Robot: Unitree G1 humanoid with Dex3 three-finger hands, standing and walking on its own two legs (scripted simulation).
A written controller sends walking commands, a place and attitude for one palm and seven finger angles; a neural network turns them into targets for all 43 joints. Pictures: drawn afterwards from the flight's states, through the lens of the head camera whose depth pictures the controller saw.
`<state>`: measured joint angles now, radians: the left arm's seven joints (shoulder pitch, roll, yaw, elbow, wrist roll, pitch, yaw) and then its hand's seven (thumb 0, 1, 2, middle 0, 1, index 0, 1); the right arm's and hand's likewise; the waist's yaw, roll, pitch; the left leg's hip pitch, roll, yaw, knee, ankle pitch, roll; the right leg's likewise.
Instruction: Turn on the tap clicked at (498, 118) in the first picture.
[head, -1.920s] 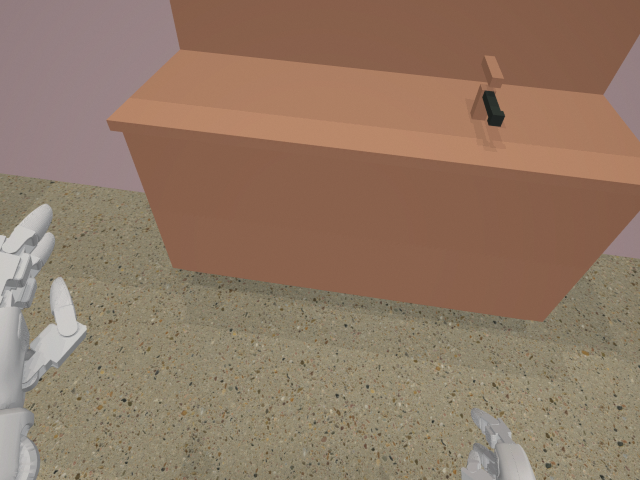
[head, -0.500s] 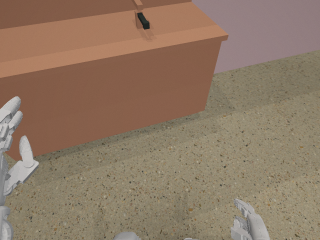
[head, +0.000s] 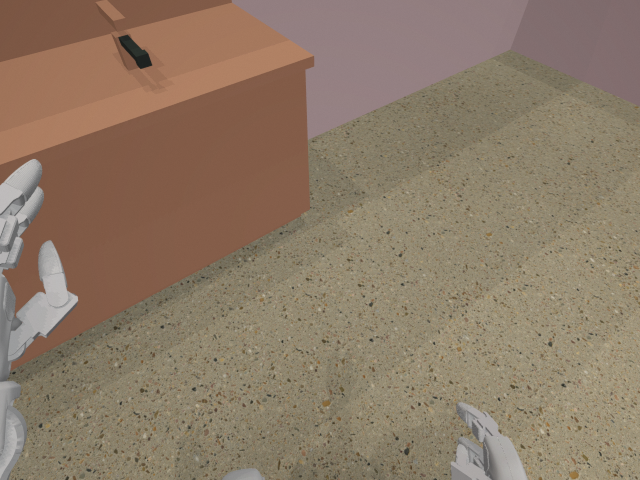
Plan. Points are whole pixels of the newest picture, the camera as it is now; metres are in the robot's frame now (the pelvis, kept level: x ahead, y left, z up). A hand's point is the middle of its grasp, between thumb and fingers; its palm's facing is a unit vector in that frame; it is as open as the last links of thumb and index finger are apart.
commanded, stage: walk to a spot facing it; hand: left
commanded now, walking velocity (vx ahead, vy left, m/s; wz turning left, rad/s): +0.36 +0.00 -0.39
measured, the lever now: (142, 59) +0.93 +0.46 +0.05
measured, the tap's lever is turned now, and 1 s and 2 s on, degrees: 0 0 0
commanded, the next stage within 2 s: turn to face it in 0.94 s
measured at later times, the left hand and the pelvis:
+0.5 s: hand (164, 184) +0.36 +0.18 +0.20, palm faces +0.20 -0.89 -0.41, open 7.4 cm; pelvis +0.09 +0.00 +0.02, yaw -14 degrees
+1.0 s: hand (257, 107) +0.50 +0.11 +0.20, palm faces +0.17 -0.90 -0.40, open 7.4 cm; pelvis +0.23 -0.06 +0.01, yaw -17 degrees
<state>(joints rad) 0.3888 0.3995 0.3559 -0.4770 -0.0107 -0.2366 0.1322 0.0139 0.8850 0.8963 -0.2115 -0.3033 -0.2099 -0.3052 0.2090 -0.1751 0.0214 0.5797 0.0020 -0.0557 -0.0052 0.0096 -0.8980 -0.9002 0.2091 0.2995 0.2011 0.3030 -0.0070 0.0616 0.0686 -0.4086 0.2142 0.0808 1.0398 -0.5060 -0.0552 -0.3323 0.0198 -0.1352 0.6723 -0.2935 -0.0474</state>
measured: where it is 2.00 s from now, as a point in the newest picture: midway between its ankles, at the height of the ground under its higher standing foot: (369, 446)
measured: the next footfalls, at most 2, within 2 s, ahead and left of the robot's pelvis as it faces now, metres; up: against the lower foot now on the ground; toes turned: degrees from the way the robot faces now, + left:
left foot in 0.28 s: +0.16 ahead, +0.13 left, +0.00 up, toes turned +3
right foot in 0.64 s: +0.19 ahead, -0.16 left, +0.00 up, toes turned -25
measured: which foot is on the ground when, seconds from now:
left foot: up 0.00-0.26, down 0.28-0.64, up 0.66-0.98, down 1.00-1.00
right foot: down 0.00-0.30, up 0.32-0.62, down 0.64-1.00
